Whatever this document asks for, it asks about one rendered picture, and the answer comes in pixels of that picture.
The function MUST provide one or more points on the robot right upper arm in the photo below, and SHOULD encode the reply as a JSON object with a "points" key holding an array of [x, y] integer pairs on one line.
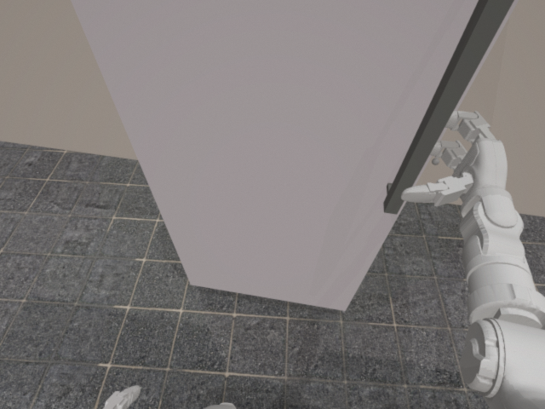
{"points": [[505, 362]]}

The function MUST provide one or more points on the robot left hand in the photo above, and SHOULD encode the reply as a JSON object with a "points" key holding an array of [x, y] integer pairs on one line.
{"points": [[122, 400]]}

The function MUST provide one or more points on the handle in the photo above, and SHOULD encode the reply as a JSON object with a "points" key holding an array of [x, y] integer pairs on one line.
{"points": [[476, 39]]}

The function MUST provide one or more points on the fridge door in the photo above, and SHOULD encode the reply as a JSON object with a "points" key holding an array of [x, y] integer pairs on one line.
{"points": [[268, 130]]}

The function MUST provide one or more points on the robot right forearm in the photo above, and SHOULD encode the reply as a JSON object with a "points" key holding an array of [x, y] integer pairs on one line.
{"points": [[498, 276]]}

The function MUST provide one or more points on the robot right hand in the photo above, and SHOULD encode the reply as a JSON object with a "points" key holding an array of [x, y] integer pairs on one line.
{"points": [[485, 163]]}

